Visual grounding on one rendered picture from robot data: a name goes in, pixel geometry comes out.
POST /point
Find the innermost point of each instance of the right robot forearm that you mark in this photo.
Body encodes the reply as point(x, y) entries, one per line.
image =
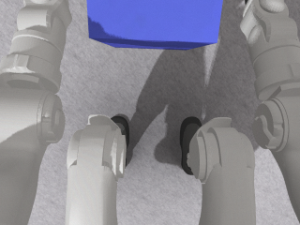
point(274, 48)

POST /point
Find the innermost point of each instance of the right robot shin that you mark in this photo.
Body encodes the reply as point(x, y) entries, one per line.
point(223, 122)

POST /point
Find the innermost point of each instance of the left robot forearm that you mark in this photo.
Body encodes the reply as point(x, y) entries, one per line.
point(37, 46)

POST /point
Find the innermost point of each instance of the carton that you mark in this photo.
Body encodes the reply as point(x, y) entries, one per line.
point(154, 24)

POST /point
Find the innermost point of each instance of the robot right upper arm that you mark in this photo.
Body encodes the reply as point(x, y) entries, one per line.
point(276, 127)

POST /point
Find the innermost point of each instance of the right robot thigh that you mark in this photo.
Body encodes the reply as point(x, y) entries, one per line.
point(228, 195)

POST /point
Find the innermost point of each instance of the robot left upper arm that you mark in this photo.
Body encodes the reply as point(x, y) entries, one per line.
point(30, 120)

